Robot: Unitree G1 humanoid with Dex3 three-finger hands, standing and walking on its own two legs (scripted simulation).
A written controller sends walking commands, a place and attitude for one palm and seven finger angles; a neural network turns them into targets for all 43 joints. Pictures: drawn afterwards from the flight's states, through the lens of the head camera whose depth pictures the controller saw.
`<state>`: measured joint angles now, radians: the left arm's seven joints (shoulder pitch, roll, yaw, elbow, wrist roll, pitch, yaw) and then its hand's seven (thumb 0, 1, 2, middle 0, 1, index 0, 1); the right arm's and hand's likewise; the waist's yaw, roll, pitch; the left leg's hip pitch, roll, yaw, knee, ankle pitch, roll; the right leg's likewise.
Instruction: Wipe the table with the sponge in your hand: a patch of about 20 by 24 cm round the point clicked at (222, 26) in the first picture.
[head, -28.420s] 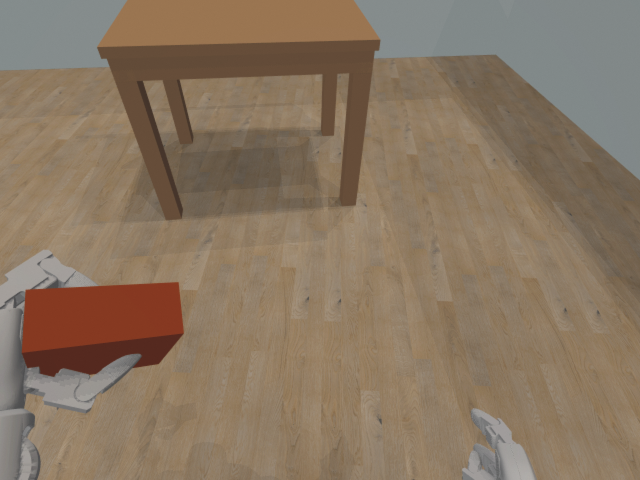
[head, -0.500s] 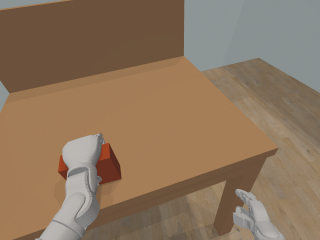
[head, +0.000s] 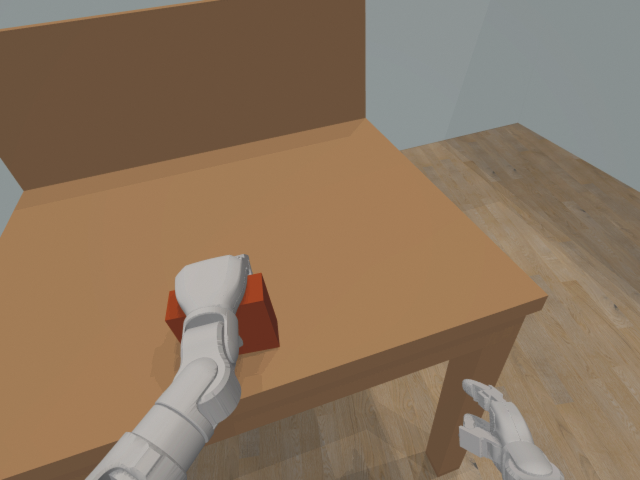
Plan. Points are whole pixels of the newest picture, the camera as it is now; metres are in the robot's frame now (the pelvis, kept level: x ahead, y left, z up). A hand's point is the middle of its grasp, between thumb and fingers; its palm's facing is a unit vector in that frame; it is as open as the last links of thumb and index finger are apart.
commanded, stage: wipe forward along the third lane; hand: left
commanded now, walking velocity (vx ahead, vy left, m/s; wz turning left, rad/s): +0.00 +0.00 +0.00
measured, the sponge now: (230, 327) +0.31 +0.18 +0.03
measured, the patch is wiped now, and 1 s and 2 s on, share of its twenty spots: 0.70 0.85 0.95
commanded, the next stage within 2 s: wipe back along the third lane in 1.72 s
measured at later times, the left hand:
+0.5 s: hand (245, 289) +0.35 +0.16 +0.07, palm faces +0.00 -0.06 -1.00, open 9.1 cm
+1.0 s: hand (238, 265) +0.40 +0.19 +0.07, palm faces -0.05 -0.04 -1.00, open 9.1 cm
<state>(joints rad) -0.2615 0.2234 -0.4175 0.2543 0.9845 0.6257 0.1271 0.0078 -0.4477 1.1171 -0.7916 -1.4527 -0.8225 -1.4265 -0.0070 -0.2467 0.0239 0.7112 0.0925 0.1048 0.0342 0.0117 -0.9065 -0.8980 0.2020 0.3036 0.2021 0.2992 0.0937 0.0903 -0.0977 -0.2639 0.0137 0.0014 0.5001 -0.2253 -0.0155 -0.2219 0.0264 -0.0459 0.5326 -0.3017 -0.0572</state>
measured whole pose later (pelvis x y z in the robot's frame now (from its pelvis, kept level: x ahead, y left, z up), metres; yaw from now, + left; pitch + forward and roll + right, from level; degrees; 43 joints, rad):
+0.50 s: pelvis -0.01 -0.01 +0.00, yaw +0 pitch +1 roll +1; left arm -0.47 0.17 -0.36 0.55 0.97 0.63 0.15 -0.01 -0.46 1.12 -0.81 -1.44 -0.84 -1.41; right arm 0.02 -0.25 0.03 0.73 0.10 0.15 -0.01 0.01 -0.91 -0.90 0.20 0.30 0.20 0.30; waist 0.06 0.07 -0.12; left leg -0.31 0.03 0.00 0.50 -0.22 -0.02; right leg -0.28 0.04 -0.04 0.55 -0.30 -0.07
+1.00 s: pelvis +0.00 -0.01 +0.00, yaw -1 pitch +5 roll +1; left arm -0.63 0.24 -0.24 0.80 0.96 0.50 0.17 0.00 -0.46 1.12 -0.81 -1.44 -0.84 -1.41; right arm 0.14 -0.27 0.01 0.75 0.09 0.15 -0.03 0.01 -0.91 -0.90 0.20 0.30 0.20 0.30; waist 0.00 0.07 -0.14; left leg -0.39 0.04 0.01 0.51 -0.22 -0.01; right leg -0.34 0.05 -0.04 0.54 -0.28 -0.07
